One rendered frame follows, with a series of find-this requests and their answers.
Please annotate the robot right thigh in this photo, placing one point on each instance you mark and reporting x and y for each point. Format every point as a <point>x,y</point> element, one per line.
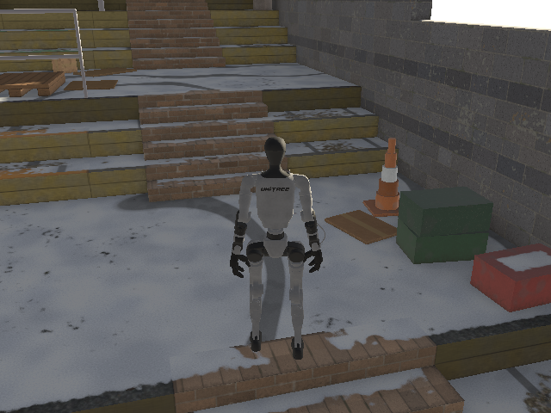
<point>296,253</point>

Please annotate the robot left shin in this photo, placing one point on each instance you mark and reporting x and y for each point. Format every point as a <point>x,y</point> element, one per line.
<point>255,313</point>

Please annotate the robot right forearm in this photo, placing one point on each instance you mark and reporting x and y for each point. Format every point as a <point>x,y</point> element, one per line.
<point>312,233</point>

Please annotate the robot left hand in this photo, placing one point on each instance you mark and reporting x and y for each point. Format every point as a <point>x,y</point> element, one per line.
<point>234,264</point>

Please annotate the robot left upper arm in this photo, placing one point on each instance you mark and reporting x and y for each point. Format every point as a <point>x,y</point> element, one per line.
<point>245,194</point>

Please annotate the robot right upper arm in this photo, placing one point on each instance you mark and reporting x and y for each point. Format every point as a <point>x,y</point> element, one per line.
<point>306,199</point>

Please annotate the robot left forearm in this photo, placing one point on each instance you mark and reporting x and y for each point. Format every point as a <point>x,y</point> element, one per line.
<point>239,236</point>

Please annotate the robot right hand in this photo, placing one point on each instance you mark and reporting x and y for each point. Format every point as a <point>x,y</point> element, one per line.
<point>317,259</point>

